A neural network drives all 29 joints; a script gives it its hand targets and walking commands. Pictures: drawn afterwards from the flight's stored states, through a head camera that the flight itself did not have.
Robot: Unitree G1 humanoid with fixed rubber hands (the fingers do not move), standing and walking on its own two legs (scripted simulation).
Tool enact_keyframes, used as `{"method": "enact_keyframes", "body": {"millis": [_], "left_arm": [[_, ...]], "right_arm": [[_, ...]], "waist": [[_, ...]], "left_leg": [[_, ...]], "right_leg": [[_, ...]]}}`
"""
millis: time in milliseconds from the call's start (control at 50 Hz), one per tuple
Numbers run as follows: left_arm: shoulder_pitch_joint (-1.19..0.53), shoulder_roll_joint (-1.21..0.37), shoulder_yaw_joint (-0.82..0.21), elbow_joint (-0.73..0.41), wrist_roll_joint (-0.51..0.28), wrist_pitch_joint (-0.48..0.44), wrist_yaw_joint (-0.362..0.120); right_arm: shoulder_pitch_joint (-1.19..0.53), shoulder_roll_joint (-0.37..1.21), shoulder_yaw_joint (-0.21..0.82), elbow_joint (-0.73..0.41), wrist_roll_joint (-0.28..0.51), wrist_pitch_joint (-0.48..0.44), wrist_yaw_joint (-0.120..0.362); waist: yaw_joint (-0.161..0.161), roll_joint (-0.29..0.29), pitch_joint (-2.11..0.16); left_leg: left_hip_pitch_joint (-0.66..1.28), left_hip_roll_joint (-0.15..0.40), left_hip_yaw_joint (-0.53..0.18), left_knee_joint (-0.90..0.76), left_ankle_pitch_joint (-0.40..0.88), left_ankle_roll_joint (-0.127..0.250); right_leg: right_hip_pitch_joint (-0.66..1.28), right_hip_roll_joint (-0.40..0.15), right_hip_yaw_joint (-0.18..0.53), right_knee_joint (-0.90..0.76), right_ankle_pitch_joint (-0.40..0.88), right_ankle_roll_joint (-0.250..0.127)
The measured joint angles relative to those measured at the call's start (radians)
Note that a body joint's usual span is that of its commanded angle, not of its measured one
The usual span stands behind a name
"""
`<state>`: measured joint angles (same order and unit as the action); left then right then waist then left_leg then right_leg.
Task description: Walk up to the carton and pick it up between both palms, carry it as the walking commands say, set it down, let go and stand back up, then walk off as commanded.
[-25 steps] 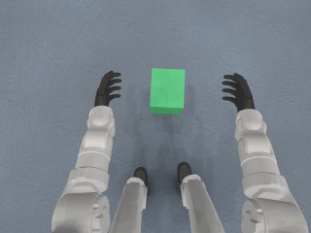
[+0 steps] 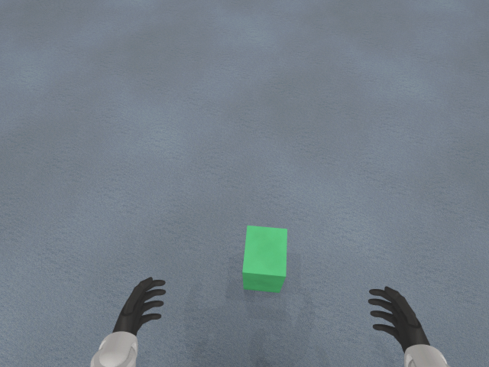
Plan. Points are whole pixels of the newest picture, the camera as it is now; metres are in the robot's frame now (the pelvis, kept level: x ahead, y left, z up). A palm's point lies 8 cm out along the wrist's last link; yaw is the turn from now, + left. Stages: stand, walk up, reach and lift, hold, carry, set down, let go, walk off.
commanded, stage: let go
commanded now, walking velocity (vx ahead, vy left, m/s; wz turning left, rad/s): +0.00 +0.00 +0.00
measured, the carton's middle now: (264, 260) +0.49 -0.03 -0.65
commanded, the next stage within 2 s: stand in 0.52 s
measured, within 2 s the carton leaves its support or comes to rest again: neither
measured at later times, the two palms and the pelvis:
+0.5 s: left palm (110, 342) +0.17 +0.24 -0.06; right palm (419, 350) +0.18 -0.23 -0.06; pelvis +0.01 +0.00 +0.00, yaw +0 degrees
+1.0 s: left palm out of the picture +0.14 +0.29 -0.09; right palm out of the picture +0.15 -0.29 -0.09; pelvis +0.03 +0.00 +0.00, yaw +1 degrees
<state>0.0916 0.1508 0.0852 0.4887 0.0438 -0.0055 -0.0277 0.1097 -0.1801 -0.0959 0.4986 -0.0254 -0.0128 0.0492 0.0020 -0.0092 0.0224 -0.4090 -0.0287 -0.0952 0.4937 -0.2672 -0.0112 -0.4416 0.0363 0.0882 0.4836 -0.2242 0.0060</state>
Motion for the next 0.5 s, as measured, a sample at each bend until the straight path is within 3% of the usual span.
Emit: {"method": "enact_keyframes", "body": {"millis": [220,500], "left_arm": [[0.128,0.064,-0.055,-0.046,-0.04,0.067,-0.042],[0.122,0.06,-0.052,-0.066,-0.034,0.13,-0.043]], "right_arm": [[0.114,-0.019,0.031,-0.044,0.007,0.073,0.012],[0.098,-0.036,0.043,-0.062,-0.009,0.153,0.006]], "waist": [[0.021,0.012,0.049],[0.011,0.013,0.093]], "left_leg": [[0.28,0.001,0.003,-0.089,-0.001,0.012],[0.366,0.003,0.003,-0.061,-0.032,0.012]], "right_leg": [[0.28,-0.008,0.005,-0.09,-0.001,0.004],[0.365,-0.003,0.003,-0.06,-0.034,0.002]]}}
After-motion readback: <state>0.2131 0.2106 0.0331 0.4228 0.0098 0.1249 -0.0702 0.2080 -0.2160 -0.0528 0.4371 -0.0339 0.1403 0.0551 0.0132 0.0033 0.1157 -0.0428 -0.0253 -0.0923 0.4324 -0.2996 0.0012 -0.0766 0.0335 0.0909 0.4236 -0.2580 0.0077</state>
